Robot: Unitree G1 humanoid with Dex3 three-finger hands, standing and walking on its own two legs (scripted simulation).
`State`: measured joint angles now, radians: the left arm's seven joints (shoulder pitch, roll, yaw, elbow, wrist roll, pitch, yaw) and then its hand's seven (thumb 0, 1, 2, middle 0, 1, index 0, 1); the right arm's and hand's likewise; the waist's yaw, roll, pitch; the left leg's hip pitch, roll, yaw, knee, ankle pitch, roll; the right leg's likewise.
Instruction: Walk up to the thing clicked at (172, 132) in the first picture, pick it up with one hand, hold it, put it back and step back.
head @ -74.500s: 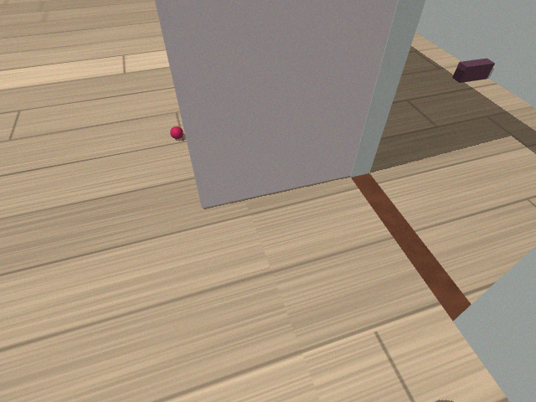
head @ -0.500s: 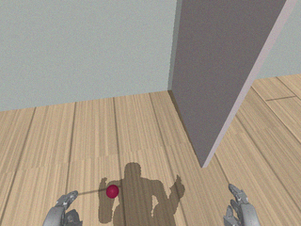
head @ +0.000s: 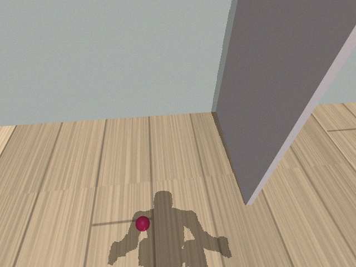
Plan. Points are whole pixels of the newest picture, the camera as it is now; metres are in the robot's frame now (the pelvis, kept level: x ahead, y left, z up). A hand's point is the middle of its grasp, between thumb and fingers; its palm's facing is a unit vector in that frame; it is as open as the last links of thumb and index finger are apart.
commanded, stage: stand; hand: left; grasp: from above
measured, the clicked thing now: (142, 223) +0.47 +0.20 -0.73
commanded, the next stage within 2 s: step back in 2.00 s
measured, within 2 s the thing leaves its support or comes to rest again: neither
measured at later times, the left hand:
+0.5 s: hand out of the picture +0.04 +0.24 -0.15, palm faces +0.04 -0.94 -0.35, open 7.3 cm
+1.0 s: hand out of the picture +0.08 +0.23 -0.15, palm faces +0.04 -0.94 -0.34, open 7.3 cm
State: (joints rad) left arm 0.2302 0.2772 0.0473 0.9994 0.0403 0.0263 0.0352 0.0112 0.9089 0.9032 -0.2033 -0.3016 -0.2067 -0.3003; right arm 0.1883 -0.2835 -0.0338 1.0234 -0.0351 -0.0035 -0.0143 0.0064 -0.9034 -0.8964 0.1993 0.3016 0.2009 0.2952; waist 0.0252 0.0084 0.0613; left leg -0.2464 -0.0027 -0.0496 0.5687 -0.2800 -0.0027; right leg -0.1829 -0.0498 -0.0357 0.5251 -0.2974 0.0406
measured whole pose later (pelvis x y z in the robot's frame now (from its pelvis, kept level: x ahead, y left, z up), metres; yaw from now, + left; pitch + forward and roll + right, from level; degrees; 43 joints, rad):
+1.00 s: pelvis +0.01 -0.02 +0.01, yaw +1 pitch -3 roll +0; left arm 0.10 0.31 0.04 1.14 0.02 0.00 0.02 0.01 0.91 0.90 -0.20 -0.30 -0.21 -0.30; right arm 0.11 -0.32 0.00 1.13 -0.01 -0.01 -0.01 0.00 -0.90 -0.90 0.20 0.30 0.20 0.30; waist 0.01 0.02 0.07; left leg -0.12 0.01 -0.06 0.36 -0.19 -0.03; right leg -0.06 -0.03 -0.05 0.33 -0.21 0.02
